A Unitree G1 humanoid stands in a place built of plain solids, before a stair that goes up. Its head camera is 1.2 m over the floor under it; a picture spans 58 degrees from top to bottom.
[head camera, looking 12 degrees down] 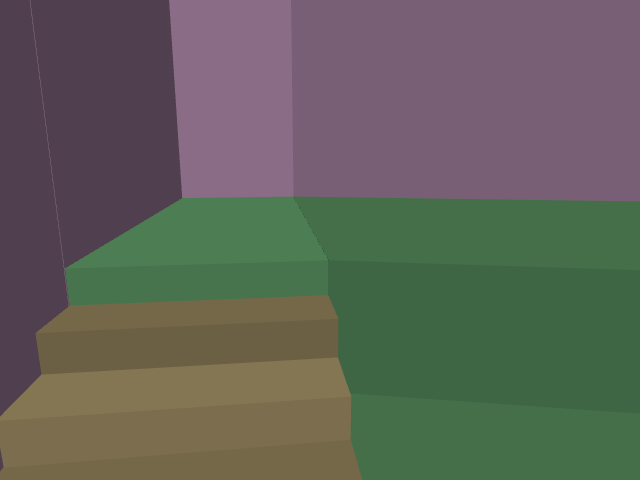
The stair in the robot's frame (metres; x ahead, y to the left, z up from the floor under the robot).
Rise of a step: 0.17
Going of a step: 0.30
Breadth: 1.17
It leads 7 degrees to the left of straight ahead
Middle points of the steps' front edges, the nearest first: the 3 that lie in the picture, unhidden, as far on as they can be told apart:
1.31 0.47 0.34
1.60 0.50 0.51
1.90 0.54 0.68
